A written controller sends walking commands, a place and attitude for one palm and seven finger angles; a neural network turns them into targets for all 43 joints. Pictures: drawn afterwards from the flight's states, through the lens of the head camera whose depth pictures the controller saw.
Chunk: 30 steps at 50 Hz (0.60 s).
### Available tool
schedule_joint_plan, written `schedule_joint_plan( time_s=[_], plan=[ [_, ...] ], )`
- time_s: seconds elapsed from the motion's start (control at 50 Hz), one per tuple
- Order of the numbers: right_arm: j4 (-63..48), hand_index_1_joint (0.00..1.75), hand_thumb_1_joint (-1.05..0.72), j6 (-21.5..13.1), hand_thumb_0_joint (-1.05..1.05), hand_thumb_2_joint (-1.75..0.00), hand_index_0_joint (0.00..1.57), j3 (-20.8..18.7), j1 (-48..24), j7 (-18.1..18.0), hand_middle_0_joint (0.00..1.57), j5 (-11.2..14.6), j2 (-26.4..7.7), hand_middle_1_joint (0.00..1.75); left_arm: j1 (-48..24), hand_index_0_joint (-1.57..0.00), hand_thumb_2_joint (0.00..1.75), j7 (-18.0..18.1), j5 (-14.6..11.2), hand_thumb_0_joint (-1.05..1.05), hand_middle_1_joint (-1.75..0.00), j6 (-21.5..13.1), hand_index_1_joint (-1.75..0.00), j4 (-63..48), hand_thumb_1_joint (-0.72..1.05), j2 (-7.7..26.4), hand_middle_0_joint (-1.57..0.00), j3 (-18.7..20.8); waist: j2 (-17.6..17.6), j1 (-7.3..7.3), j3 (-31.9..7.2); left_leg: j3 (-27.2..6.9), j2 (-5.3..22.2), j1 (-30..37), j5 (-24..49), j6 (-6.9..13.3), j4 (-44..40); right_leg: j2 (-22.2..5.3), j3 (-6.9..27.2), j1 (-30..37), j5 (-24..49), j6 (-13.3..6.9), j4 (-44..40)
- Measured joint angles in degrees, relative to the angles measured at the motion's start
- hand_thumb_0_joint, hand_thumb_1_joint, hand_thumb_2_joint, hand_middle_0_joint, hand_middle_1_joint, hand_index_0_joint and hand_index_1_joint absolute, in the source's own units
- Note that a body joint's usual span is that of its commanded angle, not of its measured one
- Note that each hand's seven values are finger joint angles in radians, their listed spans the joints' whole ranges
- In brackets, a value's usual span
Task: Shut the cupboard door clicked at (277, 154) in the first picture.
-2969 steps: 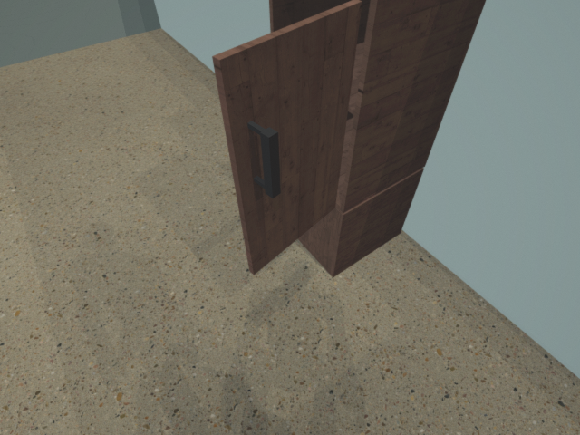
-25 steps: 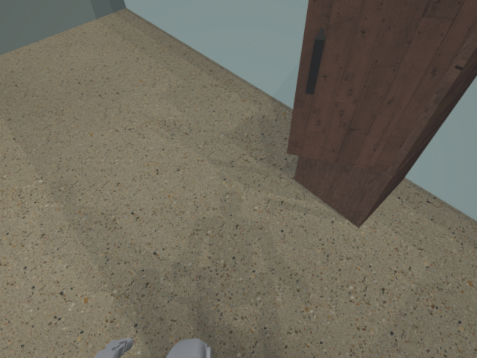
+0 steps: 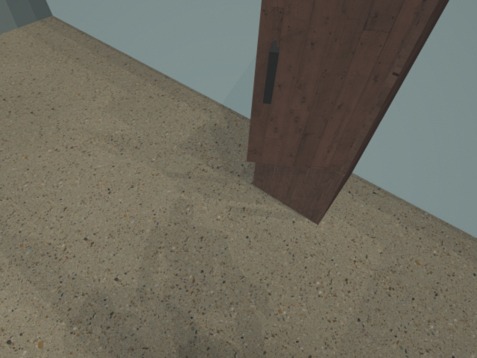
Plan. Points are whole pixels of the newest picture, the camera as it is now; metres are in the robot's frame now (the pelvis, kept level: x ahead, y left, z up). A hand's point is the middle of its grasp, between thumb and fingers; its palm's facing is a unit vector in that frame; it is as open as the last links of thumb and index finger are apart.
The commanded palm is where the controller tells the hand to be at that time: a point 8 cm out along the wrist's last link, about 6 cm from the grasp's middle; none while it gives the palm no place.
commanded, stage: take the last steps up to it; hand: left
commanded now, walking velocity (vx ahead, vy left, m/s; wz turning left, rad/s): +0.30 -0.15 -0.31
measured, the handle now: (270, 73) +0.77 -0.04 +0.04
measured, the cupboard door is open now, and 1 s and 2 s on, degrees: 31 31 31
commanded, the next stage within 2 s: come to a stop and stand still in 0.78 s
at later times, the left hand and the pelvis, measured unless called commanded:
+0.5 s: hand out of the picture +0.12 +0.15 -0.20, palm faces -0.10 -0.99 -0.12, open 7.4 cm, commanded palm none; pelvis +0.11 -0.03 -0.02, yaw -7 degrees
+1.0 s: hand (244, 248) +0.37 +0.00 -0.17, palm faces -0.14 -0.96 -0.22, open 7.2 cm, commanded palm none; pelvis +0.27 -0.16 -0.01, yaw -8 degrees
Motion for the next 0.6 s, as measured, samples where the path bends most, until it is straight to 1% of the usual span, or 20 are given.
schedule_joint_plan(
  time_s=[0.06, 0.08, 0.1, 0.12, 0.14, 0.16, 0.2, 0.22, 0.28, 0.32, 0.36, 0.4, 0.42, 0.44, 0.46, 0.48, 0.5, 0.52, 0.56, 0.6],
  plan=[
    [1.3, 0.3, -0.91, 0.4, 0.01, -0.9, 0.2, -0.7, 1.3, 0.3, 0.2, 0.0, -0.7, 0.3, 0.4, -0.19, 0.9, -0.6, 0.2, 0.01, -0.3, -0.4, -0.3, 0.3, 0.91, -0.6, -0.2, -0.3, 1.3, -0.59, -0.8, 0.9, 1.2, -0.3, -1.9, -1.1, 2.6, 0.4, -1.7, 4.5, 3.5, -0.9, -9.4],
    [1.7, 0.3, -0.91, 0.5, 0.01, -0.9, 0.2, -0.9, 2.0, 0.5, 0.2, 0.1, -0.9, 0.3, 0.8, -0.19, 0.9, -0.9, 0.3, 0.01, -0.3, -0.7, -0.3, 0.3, 0.91, -0.5, -0.2, -0.3, 1.2, -0.63, -1.5, 1.3, 1.4, -0.7, -3.0, -1.6, 4.2, 0.4, -1.9, 6.6, 4.6, -1.5, -13.9],
    [2.1, 0.3, -0.91, 0.7, 0.01, -0.9, 0.2, -1.2, 2.6, 0.6, 0.2, 0.3, -1.2, 0.3, 1.3, -0.2, 0.9, -1.0, 0.5, 0.01, -0.3, -1.3, -0.3, 0.3, 0.91, -0.5, -0.2, -0.2, 1.1, -0.5, -2.1, 1.6, 1.6, -1.6, -5.5, -1.8, 6.9, 0.4, -1.4, 7.6, 6.8, -2.6, -16.8],
    [2.8, 0.3, -0.91, 1.1, 0.01, -0.9, 0.2, -1.5, 2.8, 0.7, 0.2, 0.4, -1.9, 0.3, 1.4, -0.2, 0.9, -0.9, 0.6, 0.01, -0.3, -1.7, -0.3, 0.7, 0.91, -1.1, -0.2, -0.3, 2.0, -0.53, -2.1, 0.2, 1.8, -3.0, -10.0, -1.8, 11.0, 1.1, -1.6, 7.5, 8.0, -3.1, -16.2],
    [3.4, 0.3, -0.91, 1.7, 0.01, -0.9, 0.2, -1.7, 3.0, 0.8, 0.2, 0.4, -2.5, 0.3, 1.8, -0.2, 0.9, -0.6, 0.6, 0.01, -0.3, -2.1, -0.3, 0.9, 0.91, -1.6, -0.2, -0.4, 2.7, -0.58, -2.3, -1.6, 1.4, -4.9, -12.8, -1.8, 16.1, 1.6, -1.9, 7.8, 8.0, -3.5, -15.8],
    [4.0, 0.3, -0.91, 2.2, 0.01, -0.9, 0.2, -1.9, 3.0, 0.8, 0.2, 0.4, -2.9, 0.3, 2.5, -0.2, 0.9, -0.4, 0.5, 0.01, -0.3, -2.5, -0.3, 1.0, 0.91, -2.1, -0.2, -0.5, 2.9, -0.38, -2.6, -2.8, 0.7, -6.9, -13.7, -1.8, 21.2, 1.9, -1.9, 8.4, 7.7, -4.0, -16.2],
    [4.4, 0.3, -0.91, 2.3, 0.01, -0.9, 0.2, -2.3, 2.5, 1.2, 0.2, 0.2, -3.5, 0.3, 4.3, -0.2, 0.9, 0.1, 0.5, 0.01, -0.3, -3.2, -0.3, 1.4, 0.91, -2.7, -0.2, -0.7, 2.4, -0.13, -3.1, -3.7, -0.3, -10.6, -12.1, -2.0, 28.2, 2.1, -1.3, 10.1, 8.0, -4.5, -18.8],
    [4.2, 0.3, -0.91, 2.1, 0.01, -0.9, 0.2, -2.4, 2.3, 1.3, 0.2, 0.1, -3.6, 0.3, 5.2, -0.2, 0.9, 0.2, 0.5, 0.01, -0.3, -3.4, -0.3, 1.8, 0.91, -2.9, -0.2, -0.8, 2.1, -0.22, -3.1, -3.6, -0.5, -12.1, -10.6, -2.2, 29.8, 2.2, -1.1, 11.0, 8.4, -4.5, -20.2],
    [2.8, 0.3, -0.91, 1.1, 0.01, -0.9, 0.2, -2.7, 1.3, 1.6, 0.2, 0.0, -3.6, 0.3, 7.0, -0.2, 0.9, 0.3, 0.6, 0.01, -0.3, -3.9, -0.3, 3.4, 0.91, -3.1, -0.2, -1.2, 1.0, -0.67, -3.0, -2.9, -0.3, -15.0, -6.5, -2.8, 28.7, 2.6, -0.9, 13.4, 9.2, -4.4, -23.5],
    [2.0, 0.3, -0.91, 0.5, 0.01, -0.9, 0.2, -2.7, 0.5, 1.6, 0.19, 0.1, -3.4, 0.3, 7.8, -0.2, 0.9, 0.2, 0.6, 0.01, -0.3, -4.1, -0.3, 4.4, 0.91, -3.1, -0.2, -1.3, 0.4, -0.58, -2.7, -2.6, -0.1, -15.4, -5.3, -2.8, 24.6, 3.1, -0.7, 14.5, 8.8, -4.4, -24.5],
    [1.4, 0.3, -0.91, -0.2, 0.01, -0.9, 0.2, -2.5, -0.3, 1.5, 0.19, 0.2, -2.9, 0.3, 8.4, -0.2, 0.9, 0.1, 0.8, 0.01, -0.3, -4.0, -0.3, 5.3, 0.91, -3.0, -0.2, -1.2, -0.5, -0.25, -2.3, -2.2, -0.2, -14.3, -4.9, -2.7, 18.7, 3.4, -0.5, 15.5, 7.6, -4.3, -24.2],
    [0.9, 0.3, -0.91, -1.3, 0.01, -0.9, 0.2, -2.1, -0.8, 1.3, 0.19, 0.2, -2.5, 0.3, 8.9, -0.2, 0.9, -0.1, 0.6, 0.01, -0.3, -3.8, -0.3, 6.2, 0.91, -2.8, -0.2, -1.0, -1.4, -0.03, -2.0, -1.4, -0.7, -11.3, -1.7, -2.5, 11.0, 3.5, -0.2, 16.0, 5.1, -3.9, -22.0],
    [0.5, 0.3, -0.91, -2.2, 0.01, -0.9, 0.2, -1.8, -0.8, 1.1, 0.19, 0.0, -2.5, 0.3, 9.4, -0.2, 0.9, -0.2, 0.4, 0.01, -0.3, -3.6, -0.3, 6.4, 0.91, -2.7, -0.2, -0.9, -1.6, 0.12, -2.0, -1.1, -0.8, -9.3, -0.3, -2.0, 7.0, 3.6, 0.3, 15.2, 3.0, -3.9, -18.8],
    [0.5, 0.3, -0.91, -3.0, 0.01, -0.9, 0.2, -1.7, -1.2, 0.9, 0.19, -0.3, -2.2, 0.3, 9.4, -0.2, 0.9, -0.3, 0.2, 0.01, -0.3, -3.3, -0.3, 6.8, 0.91, -2.4, -0.2, -0.8, -2.5, 0.03, -1.8, -0.5, -1.1, -9.2, 0.0, -0.5, 7.7, 3.2, 0.7, 12.9, 0.8, -4.1, -12.6],
    [0.4, 0.3, -0.91, -3.5, 0.01, -0.9, 0.2, -1.3, -1.5, 0.6, 0.19, -0.6, -1.8, 0.3, 9.2, -0.2, 0.9, -0.5, 0.2, 0.01, -0.3, -2.8, -0.3, 7.0, 0.91, -2.2, -0.2, -0.7, -3.2, -0.04, -1.5, 0.4, -1.0, -9.0, -0.6, 0.6, 9.2, 3.1, 1.5, 9.7, -0.9, -4.4, -4.3],
    [0.3, 0.3, -0.91, -3.9, 0.01, -0.9, 0.2, -1.0, -1.5, 0.3, 0.2, -0.7, -1.4, 0.3, 8.7, -0.2, 0.9, -0.7, 0.5, 0.01, -0.3, -2.3, -0.3, 7.2, 0.91, -1.9, -0.2, -0.7, -3.6, -0.14, -1.4, 1.1, -0.7, -8.2, -1.4, 1.1, 9.6, 3.2, 2.0, 6.1, -1.1, -4.5, 4.1],
    [0.2, 0.3, -0.91, -4.0, 0.01, -0.9, 0.2, -0.8, -1.0, 0.0, 0.2, -0.6, -1.1, 0.3, 8.1, -0.2, 0.9, -0.9, 0.7, 0.01, -0.3, -2.0, -0.3, 7.4, 0.91, -1.6, -0.2, -0.6, -3.8, -0.32, -1.4, 1.7, -0.5, -7.0, -1.8, 1.3, 9.0, 2.9, 2.0, 2.8, 0.2, -4.3, 11.0],
    [0.3, 0.3, -0.91, -4.1, 0.01, -0.9, 0.2, -0.6, -0.4, -0.2, 0.2, -0.6, -0.7, 0.3, 7.2, -0.2, 0.9, -1.1, 0.9, 0.01, -0.3, -1.8, -0.3, 7.2, 0.91, -1.3, -0.2, -0.4, -3.8, -0.49, -1.3, 2.0, -0.4, -5.6, -1.7, 1.1, 7.7, 2.3, 1.6, -0.2, 2.1, -4.1, 15.9],
    [1.2, 0.3, -0.91, -4.2, 0.01, -0.9, 0.2, -0.3, 1.2, -0.5, 0.2, -0.5, -0.1, 0.3, 5.2, -0.2, 0.9, -1.5, 1.2, 0.01, -0.3, -1.6, -0.3, 6.2, 0.91, -0.7, -0.2, 0.1, -3.6, -0.48, -1.1, 2.3, -0.1, -2.5, -0.8, 0.4, 4.1, 0.8, 1.2, -5.1, 6.0, -3.2, 20.2],
    [2.5, 0.3, -0.91, -4.0, 0.01, -0.9, 0.2, -0.2, 3.0, -0.5, 0.2, -0.4, 0.4, 0.3, 3.4, -0.2, 0.9, -1.7, 1.2, 0.01, -0.3, -1.6, -0.3, 4.7, 0.91, -0.3, -0.2, 0.4, -3.1, -0.28, -1.1, 2.6, 0.5, 0.4, 0.0, -0.2, 0.4, -0.9, 1.1, -8.7, 9.0, -2.4, 19.4]
  ],
)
